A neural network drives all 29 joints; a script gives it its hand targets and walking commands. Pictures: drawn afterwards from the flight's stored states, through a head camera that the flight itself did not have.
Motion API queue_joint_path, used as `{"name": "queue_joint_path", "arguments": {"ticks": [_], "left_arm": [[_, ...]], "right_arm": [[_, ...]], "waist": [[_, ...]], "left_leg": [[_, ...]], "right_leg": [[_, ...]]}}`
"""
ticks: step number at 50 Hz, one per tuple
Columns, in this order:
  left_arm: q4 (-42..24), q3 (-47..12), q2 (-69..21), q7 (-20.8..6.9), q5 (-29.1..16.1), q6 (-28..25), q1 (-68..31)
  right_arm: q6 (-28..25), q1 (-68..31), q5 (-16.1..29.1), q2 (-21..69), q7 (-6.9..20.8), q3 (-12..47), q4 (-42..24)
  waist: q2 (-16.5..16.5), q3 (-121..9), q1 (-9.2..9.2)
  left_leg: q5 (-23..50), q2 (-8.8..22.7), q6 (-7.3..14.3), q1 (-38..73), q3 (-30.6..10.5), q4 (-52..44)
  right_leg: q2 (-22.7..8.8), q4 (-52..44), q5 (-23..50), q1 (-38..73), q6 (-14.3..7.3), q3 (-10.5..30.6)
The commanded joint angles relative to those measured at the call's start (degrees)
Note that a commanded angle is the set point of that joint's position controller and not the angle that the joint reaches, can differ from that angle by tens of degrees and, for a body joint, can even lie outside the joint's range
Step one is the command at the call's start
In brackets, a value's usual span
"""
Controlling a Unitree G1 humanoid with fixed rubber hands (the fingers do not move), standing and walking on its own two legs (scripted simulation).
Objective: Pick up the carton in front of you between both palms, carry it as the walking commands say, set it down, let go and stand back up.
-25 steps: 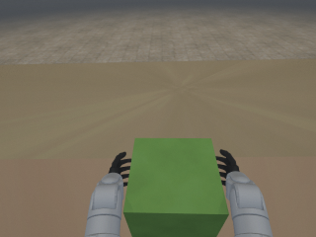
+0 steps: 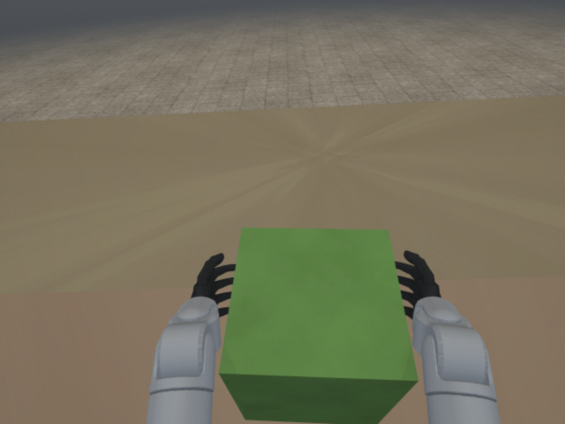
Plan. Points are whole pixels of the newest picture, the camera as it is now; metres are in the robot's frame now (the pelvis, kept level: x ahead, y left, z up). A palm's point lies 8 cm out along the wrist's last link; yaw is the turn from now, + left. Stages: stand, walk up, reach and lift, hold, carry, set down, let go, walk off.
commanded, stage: carry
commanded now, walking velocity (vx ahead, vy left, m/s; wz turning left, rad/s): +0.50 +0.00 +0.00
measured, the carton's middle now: (312, 331) +0.30 +0.00 +0.01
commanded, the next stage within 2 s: none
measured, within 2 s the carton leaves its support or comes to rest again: neither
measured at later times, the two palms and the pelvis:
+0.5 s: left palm (237, 216) +0.48 +0.13 +0.09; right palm (411, 220) +0.46 -0.18 +0.09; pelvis +0.24 -0.01 +0.00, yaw -2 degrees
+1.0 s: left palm (258, 138) +0.77 +0.11 +0.10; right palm (382, 133) +0.77 -0.19 +0.10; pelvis +0.55 -0.04 +0.00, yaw +0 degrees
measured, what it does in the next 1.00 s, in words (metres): walks ahead: left foot, then right foot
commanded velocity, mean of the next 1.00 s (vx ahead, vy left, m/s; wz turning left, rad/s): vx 0.50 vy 0.00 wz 0.00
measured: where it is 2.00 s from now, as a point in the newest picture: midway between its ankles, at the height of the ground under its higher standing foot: (314, 256)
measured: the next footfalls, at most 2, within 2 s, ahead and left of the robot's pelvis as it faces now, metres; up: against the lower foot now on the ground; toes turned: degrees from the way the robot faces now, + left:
left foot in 0.18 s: +0.14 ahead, +0.11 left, +0.00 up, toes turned +9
right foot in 0.54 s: +0.44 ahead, -0.13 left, +0.00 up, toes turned -12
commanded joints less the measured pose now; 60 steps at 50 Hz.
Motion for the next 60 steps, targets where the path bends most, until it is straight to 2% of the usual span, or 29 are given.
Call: {"name": "queue_joint_path", "arguments": {"ticks": [1, 3, 6, 8, 9, 10, 11, 12, 13, 15, 19, 24, 27, 28, 29, 30, 33, 34, 37, 44, 49, 51, 53, 54, 55, 56, 57, 59, 60], "left_arm": [[-10.99, -39.23, -50.41, -10.12, -17.62, 1.69, -29.94], [-15.48, -39.81, -49.55, -8.3, -17.87, 4.11, -27.24], [-22.09, -40.68, -47.38, -5.51, -18.65, 7.73, -21.12], [-24.91, -40.51, -45.53, -3.49, -18.94, 10.47, -16.11], [-26.13, -40.29, -44.34, -2.44, -19.1, 11.77, -14.27], [-27.59, -40.11, -43.11, -1.37, -19.53, 13.05, -13.51], [-30.62, -40.4, -41.99, -0.42, -20.57, 14.44, -14.43], [-32.56, -40.62, -41.25, 0.32, -21.65, 15.5, -16.24], [-34.61, -40.79, -41.5, 1.09, -22.4, 16.06, -15.78], [-35.87, -39.75, -43.94, 2.11, -22.62, 16.43, -13.01], [-35.92, -35.02, -40.91, 6.11, -19.51, 15.46, -7.35], [-36.06, -32.27, -34.49, 9.76, -17.58, 14.86, -1.73], [-36.14, -32.39, -32.58, 9.94, -18.48, 14.99, -0.6], [-36.2, -32.37, -31.8, 9.96, -18.59, 15.19, 0.47], [-36.09, -32.3, -30.77, 9.92, -18.93, 15.24, 0.19], [-36.69, -33.45, -32.18, 9.47, -19.97, 15.38, 0.13], [-39.78, -37.28, -38.35, 7.01, -21.27, 14.74, -4.31], [-40.46, -38.25, -39.29, 6.27, -21.27, 14.47, -5.26], [-40.4, -40.29, -38.83, 4.25, -22.4, 13.98, -6.07], [-38.37, -38.0, -32.71, 4.57, -21.06, 15.3, -1.16], [-38.04, -35.95, -31.17, 6.47, -18.9, 16.35, 0.51], [-38.48, -36.32, -31.33, 6.75, -18.74, 16.42, -0.04], [-39.32, -37.14, -31.25, 6.85, -18.71, 16.39, -0.81], [-39.88, -37.46, -30.84, 6.85, -18.86, 16.36, -2.05], [-41.47, -38.25, -30.99, 6.63, -19.35, 16.35, -3.2], [-40.73, -39.04, -32.2, 6.37, -20.02, 15.97, -4.52], [-39.23, -39.53, -34.93, 6.02, -20.04, 15.3, -5.24], [-35.98, -38.77, -39.08, 5.46, -19.17, 13.69, -6.97], [-34.28, -38.36, -40.11, 5.46, -18.41, 12.83, -7.62]], "right_arm": [[3.14, -33.33, 19.39, 51.55, 10.22, 42.93, -9.19], [5.51, -30.16, 21.25, 50.96, 9.02, 44.64, -12.14], [9.16, -21.78, 21.87, 49.37, 6.04, 44.88, -16.86], [11.75, -16.46, 21.13, 47.59, 3.61, 43.17, -19.92], [13.01, -13.53, 20.54, 46.55, 2.37, 41.88, -20.78], [14.24, -9.93, 19.55, 44.9, 1.04, 40.42, -21.56], [14.99, -7.46, 18.36, 43.59, -0.47, 38.8, -21.79], [15.6, -7.37, 17.6, 43.53, -1.81, 37.31, -22.95], [16.32, -6.17, 17.5, 43.68, -2.86, 36.31, -25.47], [16.8, -7.66, 18.77, 45.16, -4.22, 36.84, -30.68], [16.37, -8.41, 21.27, 41.2, -6.5, 37.6, -35.07], [15.96, -3.94, 22.63, 34.66, -8.66, 37.41, -35.35], [16.46, -2.41, 22.57, 32.4, -9.07, 37.22, -35.27], [16.74, -2.44, 22.55, 31.21, -9.23, 37.14, -35.48], [17.22, -2.05, 22.81, 30.55, -9.22, 37.51, -37.25], [17.4, -2.6, 23.48, 31.24, -8.95, 38.47, -37.6], [16.55, -2.08, 22.31, 38.07, -6.97, 38.98, -35.23], [16.1, -1.74, 21.52, 39.41, -6.44, 38.88, -34.76], [14.98, -1.04, 18.88, 39.96, -5.84, 38.71, -33.92], [16.31, 1.25, 17.78, 35.31, -7.18, 38.34, -34.11], [17.61, 0.26, 19.62, 32.8, -7.44, 38.34, -35.41], [17.62, 0.22, 20.06, 32.54, -7.23, 38.04, -35.45], [17.34, 1.47, 19.98, 32.42, -7.05, 37.23, -34.16], [17.07, 1.74, 19.65, 32.4, -7.0, 36.88, -34.04], [16.61, 0.4, 19.8, 32.53, -6.85, 36.73, -33.46], [16.28, 0.27, 20.59, 34.27, -6.48, 37.37, -33.33], [15.7, -1.8, 21.22, 35.85, -5.94, 37.97, -33.98], [14.05, -5.93, 21.64, 39.34, -4.91, 39.58, -33.44], [13.3, -7.91, 21.67, 39.89, -4.62, 39.97, -32.79]], "waist": [[-14.95, -2.35, 1.28], [-9.39, -5.85, 1.23], [-11.64, -10.09, 1.42], [-9.6, -11.34, 0.76], [-6.83, -12.94, 0.22], [0.32, -15.07, -0.79], [14.49, -13.41, -1.48], [13.86, -10.01, -2.06], [8.36, -7.8, -2.11], [1.73, -7.32, -1.98], [4.41, -5.94, -1.43], [7.9, -2.54, -1.21], [4.5, -6.26, 0.28], [-1.39, -8.67, 1.63], [-16.75, -12.61, 1.86], [-16.67, -10.63, 1.52], [-3.05, -10.17, 0.66], [-2.54, -9.87, 0.5], [-6.66, -8.51, 0.55], [-8.96, -1.58, 0.73], [-9.92, 3.02, 0.99], [-10.14, 1.73, 0.66], [-6.39, -4.81, -1.02], [-0.37, -8.75, -2.62], [15.87, -14.26, -2.76], [16.41, -12.37, -1.89], [11.69, -12.52, -1.8], [0.64, -11.87, -1.57], [0.85, -11.38, -1.13]], "left_leg": [[-5.98, 0.72, 0.36, -24.48, 4.91, 9.91], [-4.42, 0.7, 0.67, -21.76, 6.06, 5.53], [2.27, -3.28, -0.09, -11.85, 11.46, -4.2], [9.82, -4.21, -0.04, 2.48, 14.24, -14.48], [12.05, -1.84, 0.57, 15.45, 11.98, -16.55], [5.67, 7.17, 2.67, 27.79, 1.42, -18.73], [1.68, 20.76, 9.13, 34.33, -20.65, -22.06], [4.65, 24.8, 14.57, 33.35, -27.15, -22.14], [9.01, 24.52, 15.29, 30.18, -25.73, -22.29], [9.08, 21.32, 12.78, 25.75, -17.16, -24.8], [14.69, 14.39, 8.8, 19.42, -1.83, -26.12], [19.92, 12.58, 5.99, 11.87, 6.36, -23.93], [28.21, 8.15, 2.73, 4.68, 14.11, -5.63], [21.34, 6.17, 0.76, -2.07, 15.0, 7.48], [6.04, -0.59, -2.45, -15.71, 13.61, 26.03], [-5.03, -0.89, -0.96, -22.96, 6.34, 34.78], [3.03, 6.68, 2.39, -22.5, 1.25, 35.35], [5.89, 7.32, 2.39, -19.73, 1.32, 31.09], [9.62, 5.58, 1.63, -17.91, 4.98, 21.8], [19.91, 3.57, 0.37, -21.38, 10.52, 1.46], [20.68, 2.46, 1.76, -18.55, 13.63, -4.71], [18.55, 1.06, 2.9, -11.55, 15.79, -5.74], [13.56, -3.28, 3.28, 8.29, 19.48, -7.54], [6.43, 4.63, 4.9, 20.08, 7.36, -10.82], [-1.68, 20.24, 13.64, 31.97, -21.77, -18.16], [9.51, 22.43, 14.85, 31.74, -28.98, -23.1], [17.11, 21.48, 14.44, 29.58, -21.96, -21.22], [20.92, 18.82, 11.38, 21.34, -11.64, -19.7], [16.75, 17.43, 9.43, 17.22, -7.79, -21.07]], "right_leg": [[-20.57, -20.76, -13.44, 14.7, -10.65, 30.81], [-17.9, -17.18, -1.51, 16.47, -9.79, 21.33], [-13.21, -12.53, 10.0, 16.08, -7.12, 10.03], [-10.88, -6.28, 7.89, 8.51, -5.46, 4.08], [-9.62, -1.53, 6.09, -0.29, -3.85, 1.7], [-7.62, 8.89, -0.42, -11.58, -1.67, -2.05], [-2.07, 21.16, -11.02, -28.09, 0.61, -6.92], [-3.2, 27.16, -15.41, -34.7, -0.36, -2.67], [-5.58, 31.4, -15.29, -36.87, -0.72, -1.18], [-7.74, 29.07, -10.24, -35.24, -0.28, -0.73], [-5.31, 14.3, 1.04, -25.57, 1.39, -6.01], [-3.0, 1.58, 11.22, -10.84, 0.06, -11.62], [0.49, -1.24, 4.93, 9.79, -0.71, -15.78], [-7.1, -4.69, -1.11, 17.9, -1.84, -4.77], [-23.27, -15.3, -13.83, 26.16, -9.94, 25.11], [-26.08, -20.22, -7.5, 25.16, -12.66, 33.87], [-22.18, -18.12, 3.75, 15.52, -9.15, 18.51], [-20.44, -19.33, 2.74, 11.96, -7.1, 13.62], [-17.71, -21.74, 0.72, 9.57, -5.73, 5.1], [-14.99, -22.39, 12.09, 14.57, -5.95, -3.11], [-14.65, -19.71, 21.25, 17.24, -5.62, -6.43], [-14.48, -14.36, 29.23, 17.09, -4.76, -8.34], [-10.63, 3.48, 36.26, 10.96, -2.26, -13.12], [-8.32, 16.95, 24.96, 0.82, -0.41, -12.8], [-1.1, 36.53, 7.17, -16.27, 2.33, -10.83], [0.61, 45.24, -10.56, -24.5, 1.38, -3.4], [-2.8, 50.05, -9.94, -25.86, -0.2, 0.11], [-7.06, 45.49, -4.37, -24.33, -1.82, 1.65], [-7.94, 41.27, -1.82, -22.1, -1.83, 1.41]]}}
